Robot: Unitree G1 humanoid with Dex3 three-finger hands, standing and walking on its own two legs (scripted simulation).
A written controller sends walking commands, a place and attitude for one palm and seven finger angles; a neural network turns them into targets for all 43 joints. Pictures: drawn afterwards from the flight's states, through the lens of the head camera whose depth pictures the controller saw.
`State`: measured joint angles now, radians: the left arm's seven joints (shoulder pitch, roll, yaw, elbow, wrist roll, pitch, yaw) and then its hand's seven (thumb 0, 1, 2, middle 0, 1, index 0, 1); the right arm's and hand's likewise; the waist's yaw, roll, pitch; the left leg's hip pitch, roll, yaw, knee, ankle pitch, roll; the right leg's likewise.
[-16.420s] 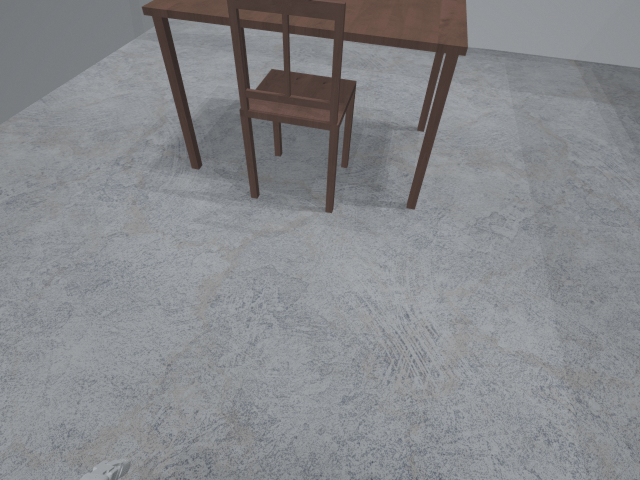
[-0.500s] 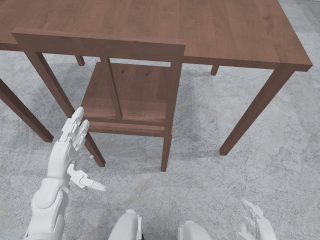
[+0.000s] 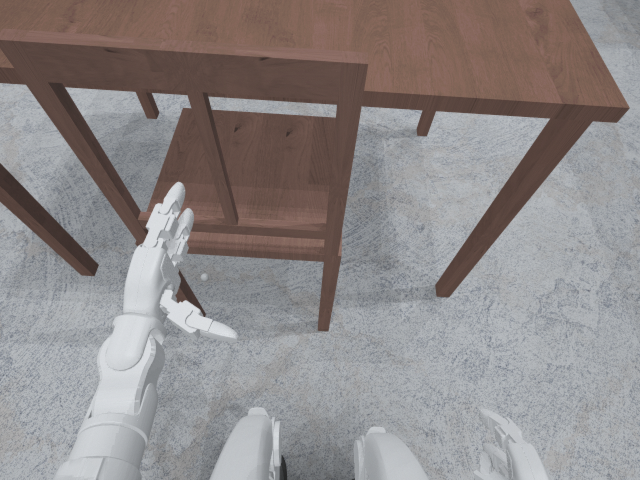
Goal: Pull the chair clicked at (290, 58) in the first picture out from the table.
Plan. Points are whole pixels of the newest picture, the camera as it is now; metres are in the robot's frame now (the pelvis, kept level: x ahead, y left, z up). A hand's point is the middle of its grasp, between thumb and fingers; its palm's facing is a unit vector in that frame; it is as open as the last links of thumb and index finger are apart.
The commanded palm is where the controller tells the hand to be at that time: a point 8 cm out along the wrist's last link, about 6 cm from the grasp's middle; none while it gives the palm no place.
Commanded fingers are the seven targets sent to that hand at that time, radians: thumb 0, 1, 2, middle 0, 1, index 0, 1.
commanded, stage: aim the fingers beside a spindle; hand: left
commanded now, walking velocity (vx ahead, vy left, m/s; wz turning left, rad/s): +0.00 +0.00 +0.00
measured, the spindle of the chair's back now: (218, 168) +0.53 +0.16 +0.02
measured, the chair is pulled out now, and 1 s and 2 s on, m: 0.00 0.00 0.00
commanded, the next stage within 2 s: none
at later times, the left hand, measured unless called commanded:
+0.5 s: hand (212, 249) +0.40 +0.15 +0.02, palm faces -0.02 -1.00 -0.06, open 16.9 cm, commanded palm +0.37 +0.20 +0.02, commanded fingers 0.00 -0.50 0.30 -0.06 -0.08 -0.06 -0.08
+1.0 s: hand (215, 260) +0.39 +0.14 +0.01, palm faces -0.07 -1.00 -0.02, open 16.9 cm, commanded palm +0.37 +0.20 +0.02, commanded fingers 0.00 -0.50 0.30 -0.06 -0.08 -0.06 -0.08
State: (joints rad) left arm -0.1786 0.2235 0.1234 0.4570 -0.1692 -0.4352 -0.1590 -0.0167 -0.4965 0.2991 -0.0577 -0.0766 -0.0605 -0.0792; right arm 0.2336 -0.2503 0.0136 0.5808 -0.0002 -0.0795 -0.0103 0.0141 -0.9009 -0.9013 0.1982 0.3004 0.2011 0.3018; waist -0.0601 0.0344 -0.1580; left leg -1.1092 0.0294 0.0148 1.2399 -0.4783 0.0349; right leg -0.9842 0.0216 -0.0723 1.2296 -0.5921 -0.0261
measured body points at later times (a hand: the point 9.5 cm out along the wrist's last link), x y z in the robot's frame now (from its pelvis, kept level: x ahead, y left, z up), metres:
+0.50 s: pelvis +0.00 -0.01 -0.01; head +0.12 +0.00 +0.43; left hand +0.39 +0.20 +0.02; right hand +0.10 -0.26 -0.13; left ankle +0.06 +0.10 -0.63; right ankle +0.00 -0.11 -0.63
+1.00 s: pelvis +0.00 +0.00 -0.01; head +0.11 +0.00 +0.43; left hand +0.38 +0.20 +0.01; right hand +0.13 -0.26 -0.12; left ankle +0.06 +0.10 -0.63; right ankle +0.00 -0.11 -0.63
